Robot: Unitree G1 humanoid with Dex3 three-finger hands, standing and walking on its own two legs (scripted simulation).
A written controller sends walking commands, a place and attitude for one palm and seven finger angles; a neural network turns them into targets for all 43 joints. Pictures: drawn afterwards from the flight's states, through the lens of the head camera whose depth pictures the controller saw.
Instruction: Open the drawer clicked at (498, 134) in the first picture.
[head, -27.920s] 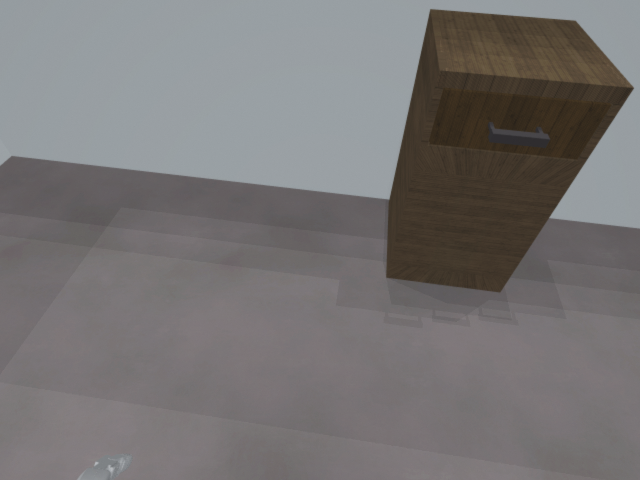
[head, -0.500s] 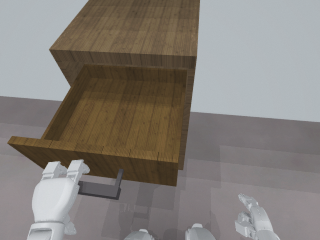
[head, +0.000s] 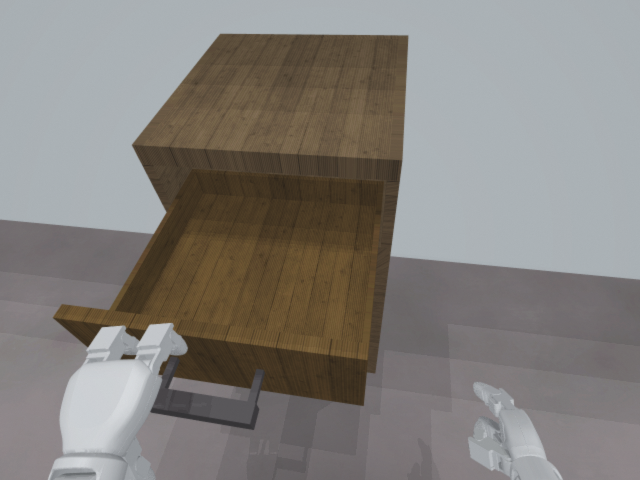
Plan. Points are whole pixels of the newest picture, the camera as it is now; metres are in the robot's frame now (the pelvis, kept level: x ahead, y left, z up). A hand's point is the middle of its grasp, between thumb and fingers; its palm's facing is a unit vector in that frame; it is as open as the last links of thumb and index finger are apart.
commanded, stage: lift the hand off the handle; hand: left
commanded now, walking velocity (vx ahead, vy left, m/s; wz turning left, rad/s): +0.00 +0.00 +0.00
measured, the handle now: (208, 389) +0.23 +0.18 -0.02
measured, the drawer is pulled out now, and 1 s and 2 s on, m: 0.30 0.30 0.30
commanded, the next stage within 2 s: draw the hand back to the body in 0.72 s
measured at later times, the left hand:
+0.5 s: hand (109, 375) +0.19 +0.24 +0.11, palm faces +0.08 -0.09 -0.99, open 13.8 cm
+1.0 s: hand (106, 357) +0.20 +0.24 +0.13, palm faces +0.06 -0.11 -0.99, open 13.8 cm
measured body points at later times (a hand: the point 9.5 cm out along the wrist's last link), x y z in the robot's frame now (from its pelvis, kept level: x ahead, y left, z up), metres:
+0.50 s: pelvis +0.01 +0.00 +0.02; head +0.02 -0.04 +0.47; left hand +0.18 +0.24 +0.16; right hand +0.23 -0.21 -0.07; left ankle -0.04 +0.10 -0.70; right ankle +0.03 -0.10 -0.70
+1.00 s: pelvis +0.01 +0.01 +0.03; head +0.02 -0.03 +0.48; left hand +0.19 +0.24 +0.18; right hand +0.23 -0.19 -0.06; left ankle -0.04 +0.10 -0.70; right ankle +0.03 -0.10 -0.70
